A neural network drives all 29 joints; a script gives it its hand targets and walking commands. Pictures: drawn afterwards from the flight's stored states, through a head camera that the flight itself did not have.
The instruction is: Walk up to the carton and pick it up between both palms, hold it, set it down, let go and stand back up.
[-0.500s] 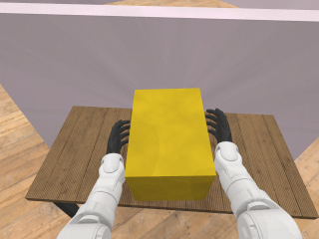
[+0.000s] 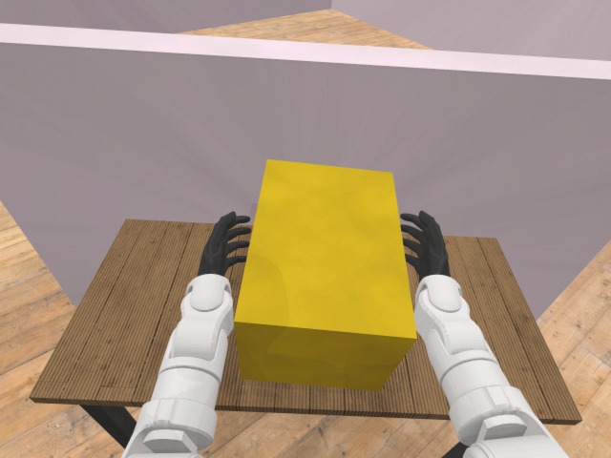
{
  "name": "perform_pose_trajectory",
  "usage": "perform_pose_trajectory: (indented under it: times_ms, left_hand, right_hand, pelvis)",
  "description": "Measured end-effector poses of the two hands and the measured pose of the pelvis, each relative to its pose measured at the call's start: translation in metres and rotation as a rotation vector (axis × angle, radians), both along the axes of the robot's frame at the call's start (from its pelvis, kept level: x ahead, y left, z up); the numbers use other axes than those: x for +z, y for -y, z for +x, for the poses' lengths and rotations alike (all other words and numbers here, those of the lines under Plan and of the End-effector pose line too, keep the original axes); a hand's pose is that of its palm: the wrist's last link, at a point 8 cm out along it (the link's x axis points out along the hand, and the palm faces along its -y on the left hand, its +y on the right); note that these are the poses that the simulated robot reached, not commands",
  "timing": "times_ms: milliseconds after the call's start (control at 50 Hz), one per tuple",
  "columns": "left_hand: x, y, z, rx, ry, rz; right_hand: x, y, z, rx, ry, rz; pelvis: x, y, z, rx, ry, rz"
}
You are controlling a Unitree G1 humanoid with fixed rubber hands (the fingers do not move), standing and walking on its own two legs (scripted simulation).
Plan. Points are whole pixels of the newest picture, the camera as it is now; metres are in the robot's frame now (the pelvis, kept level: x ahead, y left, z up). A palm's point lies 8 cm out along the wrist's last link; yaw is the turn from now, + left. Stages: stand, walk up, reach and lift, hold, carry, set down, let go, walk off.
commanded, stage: reach and lift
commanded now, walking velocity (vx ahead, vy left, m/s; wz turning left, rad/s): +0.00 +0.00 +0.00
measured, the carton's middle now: (320, 270) +0.40 +0.00 +0.04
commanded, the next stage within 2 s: hold in 1.50 s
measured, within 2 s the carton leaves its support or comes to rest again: neither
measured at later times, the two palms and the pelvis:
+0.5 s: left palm (196, 249) +0.35 +0.16 +0.13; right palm (432, 261) +0.35 -0.14 +0.13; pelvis -0.01 +0.01 +0.00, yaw +0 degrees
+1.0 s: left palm (197, 233) +0.36 +0.16 +0.15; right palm (436, 249) +0.36 -0.14 +0.14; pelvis +0.00 +0.01 +0.00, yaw +0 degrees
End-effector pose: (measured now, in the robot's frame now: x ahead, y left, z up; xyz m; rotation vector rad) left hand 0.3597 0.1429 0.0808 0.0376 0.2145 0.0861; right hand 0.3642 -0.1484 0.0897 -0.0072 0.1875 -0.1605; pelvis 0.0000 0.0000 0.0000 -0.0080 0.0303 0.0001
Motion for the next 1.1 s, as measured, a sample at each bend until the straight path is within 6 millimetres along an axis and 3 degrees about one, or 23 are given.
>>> perform_pose_trajectory:
  times_ms: [340, 580, 760, 1100]
  left_hand:
    - [0.045, -0.012, -0.01, -0.019, 0.039, 0.03]
    - [0.06, -0.012, -0.008, -0.024, 0.041, 0.041]
    - [0.059, -0.009, -0.003, -0.033, 0.015, 0.044]
    - [0.076, -0.014, -0.004, -0.029, 0.05, 0.058]
  right_hand:
    - [0.038, -0.011, -0.014, -0.011, 0.041, 0.004]
    - [0.043, -0.011, -0.014, -0.014, 0.045, 0.001]
    - [0.04, -0.007, -0.011, -0.015, 0.023, -0.006]
    - [0.057, -0.013, -0.009, -0.006, 0.064, 0.003]
  pelvis:
    - [0.001, -0.011, -0.005, 0.002, 0.099, 0.003]
    - [0.0, -0.014, -0.011, 0.0, 0.111, 0.003]
    - [0.0, -0.012, -0.008, 0.004, 0.12, 0.004]
    - [0.0, -0.014, -0.004, 0.016, 0.141, 0.001]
